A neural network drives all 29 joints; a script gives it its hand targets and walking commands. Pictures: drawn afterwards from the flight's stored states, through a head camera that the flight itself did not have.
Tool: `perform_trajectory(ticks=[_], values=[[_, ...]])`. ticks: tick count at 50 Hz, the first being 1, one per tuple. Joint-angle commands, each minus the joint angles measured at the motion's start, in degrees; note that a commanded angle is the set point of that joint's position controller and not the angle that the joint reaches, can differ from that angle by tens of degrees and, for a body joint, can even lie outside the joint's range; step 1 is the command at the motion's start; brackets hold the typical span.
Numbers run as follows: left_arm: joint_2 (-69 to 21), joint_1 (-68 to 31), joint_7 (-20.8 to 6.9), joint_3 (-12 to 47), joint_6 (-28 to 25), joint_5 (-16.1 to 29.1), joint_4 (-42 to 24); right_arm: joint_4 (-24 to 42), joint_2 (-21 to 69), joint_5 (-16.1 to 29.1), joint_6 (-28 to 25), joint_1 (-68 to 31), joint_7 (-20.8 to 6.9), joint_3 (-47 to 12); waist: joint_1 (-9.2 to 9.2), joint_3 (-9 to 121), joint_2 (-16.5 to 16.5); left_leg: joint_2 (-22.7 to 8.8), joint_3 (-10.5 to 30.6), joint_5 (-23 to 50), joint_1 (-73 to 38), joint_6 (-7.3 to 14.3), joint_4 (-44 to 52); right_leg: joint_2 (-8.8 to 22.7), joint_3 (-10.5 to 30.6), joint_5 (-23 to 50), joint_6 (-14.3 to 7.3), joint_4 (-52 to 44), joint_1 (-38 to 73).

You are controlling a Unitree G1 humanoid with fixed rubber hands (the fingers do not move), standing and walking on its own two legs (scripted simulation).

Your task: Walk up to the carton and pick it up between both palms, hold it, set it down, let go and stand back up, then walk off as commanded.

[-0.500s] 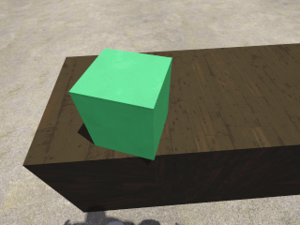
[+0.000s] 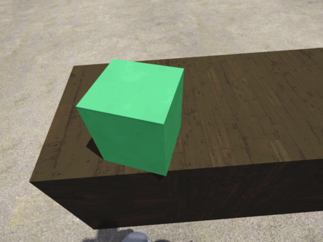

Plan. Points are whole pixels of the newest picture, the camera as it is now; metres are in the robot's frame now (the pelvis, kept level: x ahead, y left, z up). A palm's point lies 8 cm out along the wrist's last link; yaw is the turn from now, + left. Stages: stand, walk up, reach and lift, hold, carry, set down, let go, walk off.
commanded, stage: walk up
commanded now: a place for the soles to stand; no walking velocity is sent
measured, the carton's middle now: (140, 118) +0.46 +0.08 +0.03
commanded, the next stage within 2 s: reach and lift in 1.90 s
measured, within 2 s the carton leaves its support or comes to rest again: neither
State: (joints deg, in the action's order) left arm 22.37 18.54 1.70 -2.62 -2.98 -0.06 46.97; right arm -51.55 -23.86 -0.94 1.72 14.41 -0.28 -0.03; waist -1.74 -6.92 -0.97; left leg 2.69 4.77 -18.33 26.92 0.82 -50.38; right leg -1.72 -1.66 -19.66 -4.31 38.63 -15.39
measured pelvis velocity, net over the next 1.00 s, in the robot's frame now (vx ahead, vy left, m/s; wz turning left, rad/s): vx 0.07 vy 0.05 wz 0.04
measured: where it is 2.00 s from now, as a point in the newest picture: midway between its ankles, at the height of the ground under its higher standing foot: outside the picture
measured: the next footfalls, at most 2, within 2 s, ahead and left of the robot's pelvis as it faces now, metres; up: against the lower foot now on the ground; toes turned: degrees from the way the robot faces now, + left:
left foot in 0.14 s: +0.11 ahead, +0.18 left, +0.00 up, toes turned -3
right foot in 0.48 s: +0.12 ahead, -0.05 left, +0.00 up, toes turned +1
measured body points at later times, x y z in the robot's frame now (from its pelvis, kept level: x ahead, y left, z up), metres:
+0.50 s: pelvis +0.03 +0.05 -0.01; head +0.06 +0.04 +0.44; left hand +0.09 +0.38 -0.10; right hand +0.11 -0.25 -0.13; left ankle +0.07 +0.18 -0.72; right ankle +0.04 -0.05 -0.72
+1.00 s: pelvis +0.07 +0.05 -0.01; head +0.09 +0.05 +0.44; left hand +0.15 +0.38 -0.11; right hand +0.16 -0.25 -0.13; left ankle +0.09 +0.20 -0.72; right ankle +0.08 -0.05 -0.71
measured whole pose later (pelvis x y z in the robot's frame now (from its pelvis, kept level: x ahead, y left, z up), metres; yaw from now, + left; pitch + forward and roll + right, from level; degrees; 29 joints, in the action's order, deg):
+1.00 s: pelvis +0.07 +0.05 -0.01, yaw +2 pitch -3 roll +1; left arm 22.6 12.5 -0.1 -2.6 -0.4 -0.1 46.9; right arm -51.6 -22.2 -0.9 -3.3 14.5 0.8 0.0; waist -0.6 -5.9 0.3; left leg 1.1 3.3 -19.0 17.5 -0.1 -39.7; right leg 1.3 -1.6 -33.6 -1.3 49.7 -19.8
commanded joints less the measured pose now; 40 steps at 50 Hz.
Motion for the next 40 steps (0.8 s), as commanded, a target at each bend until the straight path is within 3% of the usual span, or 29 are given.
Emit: perform_trajectory(ticks=[1, 2, 4, 5, 6, 7, 9, 12, 14, 15, 17, 19, 20, 21, 22, 23, 24, 25, 26, 27, 29, 30, 31, 33, 35, 36, 38, 39, 40], values=[[16.7, -8.2, -0.9, -4.5, -0.4, -2.2, -3.4, 1.7, -9.1, -0.5, -2.4, 5.3, -0.9, 5.4, 4.14, 3.8, 8.0, -2.7, -4.1, -2.9, -12.6, 1.2, 11.9, 15.7, 13.4, -21.9, -4.3, -19.9, -9.6], [15.8, -8.8, -1.0, -4.2, 0.2, -2.1, -4.0, 1.1, -10.4, -1.0, -2.9, 6.5, -0.7, 6.2, 4.68, 4.4, 4.2, -2.1, -3.5, 1.4, -18.7, 1.4, 13.2, 14.1, 11.6, -19.9, -3.7, -15.3, -14.2], [11.7, -6.5, -1.1, -3.0, 1.4, -1.7, -3.2, 0.0, -11.0, -1.0, -4.0, 9.1, 0.1, 6.7, 6.06, 5.8, 0.9, -1.9, 0.5, -1.5, -23.2, 2.2, 19.3, 8.4, 5.5, -18.9, -1.6, -3.4, -16.0], [9.3, -6.0, -0.9, -2.1, 1.8, -1.1, -2.7, 0.7, -13.5, -1.9, -4.2, 8.2, 0.8, 6.3, 5.06, 3.0, -9.0, -8.4, 14.3, -10.0, -19.1, 5.1, 27.2, 4.3, 3.0, -14.0, 0.8, 6.1, -17.7], [9.0, -0.9, -1.1, -2.1, 2.4, -0.9, -2.0, 2.5, -15.7, -1.2, -4.5, 6.1, 1.0, 5.9, 2.47, 4.9, -8.2, -18.2, 33.3, -21.8, -15.2, 8.9, 35.9, 0.4, 1.4, -14.2, 4.0, 11.3, -16.5], [13.7, -0.3, -1.1, -4.1, 2.6, -1.5, -1.7, 4.1, -17.1, -0.8, -4.9, 2.3, 1.0, 6.4, 0.83, 1.1, -3.8, -19.6, 36.1, -26.8, -11.9, 10.9, 37.8, 1.3, 4.4, -15.7, 3.3, 13.4, -16.4], [13.2, 0.2, -1.7, -3.5, 2.6, -1.5, 0.1, 3.8, -16.8, -0.8, -5.2, -1.8, 1.4, 6.1, 0.15, 0.4, -4.2, -17.6, 29.7, -29.9, -8.7, 11.8, 36.7, 3.4, 4.8, -13.8, 2.9, 10.7, -13.7], [12.4, -1.6, -2.2, -3.5, 2.1, -0.8, -0.2, 3.9, -15.3, -0.6, -5.5, 0.0, 0.9, 6.0, 1.18, 1.9, -8.3, -14.2, 24.5, -15.7, -9.8, 9.2, 33.0, 3.8, 4.4, -11.4, 2.1, 8.3, -11.2], [12.4, -2.4, -2.2, -3.4, 2.2, -1.0, -0.1, 4.0, -15.0, -0.4, -5.4, 2.5, 0.9, 6.3, 2.71, 4.5, -6.1, -14.4, 24.8, -9.5, -14.9, 9.1, 33.0, 2.4, 2.9, -9.3, 2.5, 8.4, -12.0], [11.4, -2.0, -2.1, -3.4, 2.2, -1.3, 0.2, 4.0, -14.6, -0.6, -5.5, 2.2, 1.0, 5.9, 2.2, 4.9, -7.5, -14.0, 23.8, -6.6, -14.1, 9.2, 31.9, 2.9, 3.9, -9.3, 2.7, 9.1, -12.5], [12.3, -2.7, -2.0, -3.2, 2.3, -1.1, -0.2, 4.1, -15.2, 0.0, -5.4, 2.1, 1.2, 6.0, 2.26, 5.7, -4.5, -14.4, 24.8, -6.1, -14.4, 9.0, 31.3, 2.9, 3.8, -10.2, 2.8, 7.9, -9.8], [11.6, -1.3, -1.8, -2.6, 2.1, -1.1, 0.7, 4.0, -14.8, 0.0, -5.4, 0.9, 1.2, 5.7, 1.81, 6.1, -6.1, -15.0, 24.6, -3.6, -13.9, 9.5, 30.9, 3.2, 2.7, -9.6, 2.6, 4.9, -8.2], [11.5, -1.2, -1.6, -2.7, 1.8, -1.1, 0.8, 3.9, -14.7, -0.2, -5.1, -0.4, 1.3, 5.7, 1.92, 7.2, -7.6, -14.6, 21.2, 2.4, -13.7, 9.4, 27.9, 3.7, 1.9, -8.4, 2.6, 0.5, -5.4], [10.8, 0.5, -1.5, -2.7, 1.2, -1.3, 1.7, 4.5, -14.2, 0.1, -4.7, -2.0, 1.2, 5.6, -0.19, 8.9, -4.8, -13.0, 17.8, 7.0, -11.5, 9.3, 24.0, 2.4, 0.5, -5.3, 2.3, -7.5, 1.2], [10.6, 2.1, -1.0, -2.6, 0.3, -1.4, 2.3, 4.9, -11.8, 0.4, -4.4, -4.5, 1.0, 4.4, -2.48, 10.4, -3.5, -9.7, 11.6, 13.7, -7.4, 6.5, 17.2, 3.5, 2.9, 1.2, 1.8, -14.6, 7.7], [14.0, 3.2, -0.6, -3.7, -0.6, -2.3, 2.0, 5.7, -8.4, 1.2, -4.2, -5.1, 1.0, 3.4, -3.05, 11.9, 5.1, -5.1, 6.6, 15.0, -2.9, 2.8, 7.2, 10.3, 13.0, 6.5, -0.1, -19.1, 13.2], [15.5, 0.4, -0.4, -3.7, -0.8, -1.9, 1.1, 6.9, -5.8, 1.9, -4.1, -5.3, 1.1, 2.3, -1.76, 8.6, 13.4, 0.0, 0.9, 3.6, 4.0, 0.1, 3.2, 16.6, 22.1, 12.8, -2.0, -20.1, 14.4], [15.3, -0.7, -0.4, -3.4, -0.9, -1.5, 0.9, 5.5, -7.5, 1.4, -4.0, -4.8, 1.3, 2.9, -1.2, 6.2, 9.7, 0.6, -0.8, -10.9, 5.7, -0.4, 1.8, 21.1, 22.7, 18.9, -5.8, -18.7, 13.7], [16.7, -1.4, -0.6, -4.0, -0.9, -1.4, 0.7, 4.7, -10.0, 1.2, -3.9, -4.3, 1.2, 3.4, -0.79, 7.2, 7.4, -0.7, -0.7, -14.6, 5.9, 0.0, 0.6, 21.6, 24.5, 14.0, -7.0, -18.6, 13.9], [16.3, -1.8, -0.6, -3.9, -1.0, -1.6, -0.1, 3.5, -10.1, 0.9, -3.9, -2.0, 1.3, 3.4, -0.41, 8.0, 8.4, -1.6, -0.6, -16.9, 4.5, 0.6, 1.7, 22.5, 23.1, 14.4, -8.7, -16.4, 14.0], [16.2, -1.9, -0.8, -3.7, -0.8, -1.3, -0.5, 2.8, -10.1, 0.8, -3.9, -1.7, 0.8, 3.5, 0.09, 4.3, 9.0, -2.4, -1.4, -12.6, 0.5, 0.7, 3.8, 20.3, 17.9, 12.2, -5.3, -17.9, 7.9], [15.9, -2.6, -0.8, -3.4, -0.9, -1.3, -1.3, 3.5, -9.8, 0.6, -4.1, -1.4, 0.5, 4.0, 0.26, 2.8, 10.3, -2.5, -2.9, -10.6, 2.0, 0.7, 4.6, 18.6, 16.7, 11.6, -5.5, -17.4, 8.7], [16.1, -2.4, -0.8, -3.4, -0.9, -1.3, -1.1, 4.2, -9.5, 0.7, -4.5, -1.5, 0.5, 4.3, -0.05, 1.8, 12.6, -2.3, -3.9, -7.8, 1.4, 1.4, 6.3, 19.1, 15.3, 16.3, -6.1, -16.7, 7.7], [14.5, 0.3, -0.4, -3.5, -0.9, -1.0, -0.4, 4.4, -9.0, 0.7, -4.1, -1.9, 0.3, 3.9, -1.4, 3.4, 12.8, -0.9, -4.5, -6.0, 2.7, 1.6, 7.3, 16.0, 13.4, 33.2, -3.2, -12.0, 14.1], [14.8, 0.5, -0.6, -3.6, -0.4, -0.8, -0.7, 4.9, -8.7, 1.0, -4.4, -0.7, 0.6, 3.6, -0.93, 6.6, 12.9, -0.4, -7.3, -4.6, 0.5, 1.7, 7.9, 16.1, 11.2, 41.6, -4.3, -8.9, 15.3], [15.5, -1.7, -0.6, -3.9, 0.0, -0.6, -1.3, 4.6, -7.8, 1.1, -4.7, -0.6, 0.7, 3.5, 0.03, 4.9, 12.8, -0.3, -8.4, -3.1, -2.5, 1.5, 11.8, 14.9, 8.0, 45.9, -3.4, -5.5, 12.7], [14.6, -5.7, -0.8, -3.7, 0.6, 0.4, -2.9, 2.0, -8.7, 0.8, -5.3, 4.8, 1.2, 4.4, 3.4, 8.1, 9.8, 0.3, -9.9, 11.3, -13.4, 2.0, 18.5, 11.2, 3.2, 38.2, -1.7, 2.1, 6.9], [13.7, -8.1, -0.8, -3.4, 0.8, 0.6, -4.6, 1.1, -10.3, 0.7, -5.8, 9.8, 1.8, 5.1, 5.69, 11.2, 8.1, -0.8, -6.3, 14.2, -18.5, 3.1, 20.4, 9.6, 1.5, 32.2, -0.3, 8.7, 2.6], [11.0, -7.9, -0.7, -2.6, 1.0, 0.6, -5.3, 0.6, -13.8, -0.4, -6.0, 11.0, 2.4, 6.3, 5.72, 12.2, -0.1, -7.0, 5.1, 20.4, -25.1, 6.8, 20.1, 6.3, 0.3, 25.8, 1.6, 17.1, -6.5]])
